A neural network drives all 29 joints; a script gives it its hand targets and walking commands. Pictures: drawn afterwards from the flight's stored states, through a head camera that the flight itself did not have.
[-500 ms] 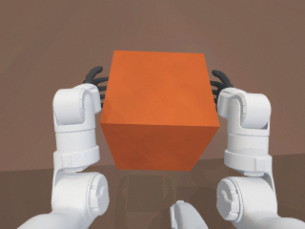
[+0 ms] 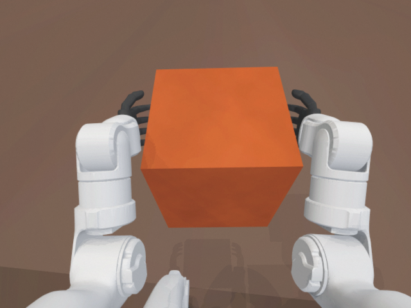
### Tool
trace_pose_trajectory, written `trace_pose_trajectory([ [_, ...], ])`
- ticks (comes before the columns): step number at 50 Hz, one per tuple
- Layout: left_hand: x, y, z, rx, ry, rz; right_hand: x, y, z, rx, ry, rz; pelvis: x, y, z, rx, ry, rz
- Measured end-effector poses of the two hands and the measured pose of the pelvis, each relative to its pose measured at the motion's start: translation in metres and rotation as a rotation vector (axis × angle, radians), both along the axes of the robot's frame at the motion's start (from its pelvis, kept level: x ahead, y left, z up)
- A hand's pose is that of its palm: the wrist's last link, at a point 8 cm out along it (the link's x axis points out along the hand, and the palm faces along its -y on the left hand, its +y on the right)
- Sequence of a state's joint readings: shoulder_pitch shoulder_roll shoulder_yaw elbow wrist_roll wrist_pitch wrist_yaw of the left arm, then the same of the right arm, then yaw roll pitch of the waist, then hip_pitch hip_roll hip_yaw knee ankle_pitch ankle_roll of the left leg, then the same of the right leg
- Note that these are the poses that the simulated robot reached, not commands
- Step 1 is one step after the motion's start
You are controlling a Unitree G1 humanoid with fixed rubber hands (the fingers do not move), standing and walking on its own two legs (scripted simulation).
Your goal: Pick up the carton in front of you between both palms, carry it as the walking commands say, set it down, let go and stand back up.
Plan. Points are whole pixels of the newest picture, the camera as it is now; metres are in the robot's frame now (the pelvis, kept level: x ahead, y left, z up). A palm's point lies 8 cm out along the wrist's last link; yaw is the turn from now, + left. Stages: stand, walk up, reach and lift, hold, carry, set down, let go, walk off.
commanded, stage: carry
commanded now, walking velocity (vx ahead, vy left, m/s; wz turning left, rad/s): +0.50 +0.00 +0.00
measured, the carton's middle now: (217, 155) +0.38 +0.02 +0.08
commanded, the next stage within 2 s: none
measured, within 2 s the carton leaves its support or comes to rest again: neither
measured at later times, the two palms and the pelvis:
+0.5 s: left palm (164, 21) +0.68 +0.16 +0.20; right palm (296, 29) +0.66 -0.14 +0.20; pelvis +0.29 +0.03 +0.03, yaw -1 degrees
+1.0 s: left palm (179, 10) +0.92 +0.16 +0.12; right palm (274, 11) +0.93 -0.14 +0.12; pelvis +0.61 +0.01 +0.03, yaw +1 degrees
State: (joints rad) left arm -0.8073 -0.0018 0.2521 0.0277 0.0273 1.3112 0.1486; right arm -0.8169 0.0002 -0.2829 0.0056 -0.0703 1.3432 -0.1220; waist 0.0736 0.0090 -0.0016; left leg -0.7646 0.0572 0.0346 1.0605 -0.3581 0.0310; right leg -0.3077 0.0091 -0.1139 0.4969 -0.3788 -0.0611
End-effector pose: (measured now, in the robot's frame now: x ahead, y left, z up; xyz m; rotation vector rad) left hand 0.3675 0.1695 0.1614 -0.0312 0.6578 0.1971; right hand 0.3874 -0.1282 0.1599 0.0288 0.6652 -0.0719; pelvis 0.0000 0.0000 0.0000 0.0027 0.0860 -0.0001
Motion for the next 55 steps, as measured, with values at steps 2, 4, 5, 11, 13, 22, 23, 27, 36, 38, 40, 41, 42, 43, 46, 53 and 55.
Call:
trace_pose_trajectory([
  [2,0.027,0.001,0.007,-0.003,-0.013,-0.009,0.023,0.001,0.007,-0.001,-0.013,-0.012,0.026,0.005,0.001,-0.001,0.004,-0.004],
  [4,0.056,0.004,0.011,-0.005,-0.014,-0.023,0.048,0.003,0.011,-0.006,-0.014,-0.024,0.055,0.012,0.0,0.0,0.006,-0.006],
  [5,0.071,0.006,0.011,-0.005,-0.011,-0.032,0.061,0.005,0.012,-0.011,-0.012,-0.03,0.07,0.016,-0.001,0.003,0.005,-0.008],
  [11,0.156,0.006,-0.001,-0.015,0.05,-0.115,0.119,0.006,0.001,-0.064,0.05,-0.084,0.143,0.038,-0.001,0.012,-0.015,-0.021],
  [13,0.177,0.002,-0.002,-0.018,0.078,-0.133,0.132,0.002,-0.003,-0.073,0.079,-0.102,0.161,0.041,0.006,0.003,-0.014,-0.021],
  [22,0.276,-0.008,0.028,-0.039,-0.002,-0.132,0.227,-0.008,0.03,-0.046,-0.001,-0.139,0.251,0.038,0.026,-0.009,0.006,-0.018],
  [23,0.287,-0.009,0.031,-0.038,-0.009,-0.126,0.241,-0.009,0.033,-0.043,-0.008,-0.135,0.263,0.035,0.026,-0.007,0.007,-0.017],
  [27,0.334,-0.013,0.037,-0.022,-0.006,-0.096,0.298,-0.014,0.036,-0.035,-0.005,-0.101,0.32,0.021,0.024,0.012,0.001,-0.01],
  [36,0.419,-0.015,0.001,0.03,0.148,-0.022,0.414,-0.016,-0.004,-0.028,0.145,0.006,0.433,-0.008,0.027,0.025,-0.009,0.015],
  [38,0.435,-0.015,-0.008,0.024,0.175,-0.012,0.433,-0.016,-0.012,-0.031,0.172,0.012,0.453,-0.01,0.033,0.03,-0.003,0.017],
  [40,0.451,-0.015,-0.016,0.016,0.185,-0.004,0.451,-0.016,-0.02,-0.028,0.183,0.011,0.474,-0.011,0.037,0.033,0.003,0.017],
  [41,0.46,-0.015,-0.02,0.012,0.184,-0.001,0.459,-0.016,-0.023,-0.025,0.183,0.006,0.486,-0.01,0.039,0.033,0.005,0.016],
  [42,0.47,-0.015,-0.023,0.007,0.181,0.001,0.468,-0.016,-0.026,-0.02,0.181,0.0,0.498,-0.01,0.04,0.032,0.008,0.015],
  [43,0.479,-0.015,-0.026,0.002,0.176,0.003,0.477,-0.016,-0.029,-0.015,0.176,-0.008,0.51,-0.009,0.041,0.031,0.009,0.015],
  [46,0.51,-0.013,-0.033,-0.014,0.146,0.007,0.503,-0.014,-0.036,0.002,0.148,-0.037,0.55,-0.003,0.041,0.026,0.01,0.014],
  [53,0.591,0.003,-0.049,-0.07,0.018,0.003,0.572,0.001,-0.047,0.03,0.024,-0.111,0.661,0.022,0.017,0.009,-0.013,-0.013],
  [55,0.611,0.007,-0.055,-0.074,0.027,-0.013,0.588,0.006,-0.05,0.004,0.029,-0.116,0.686,0.028,0.018,0.019,-0.014,-0.026],
])
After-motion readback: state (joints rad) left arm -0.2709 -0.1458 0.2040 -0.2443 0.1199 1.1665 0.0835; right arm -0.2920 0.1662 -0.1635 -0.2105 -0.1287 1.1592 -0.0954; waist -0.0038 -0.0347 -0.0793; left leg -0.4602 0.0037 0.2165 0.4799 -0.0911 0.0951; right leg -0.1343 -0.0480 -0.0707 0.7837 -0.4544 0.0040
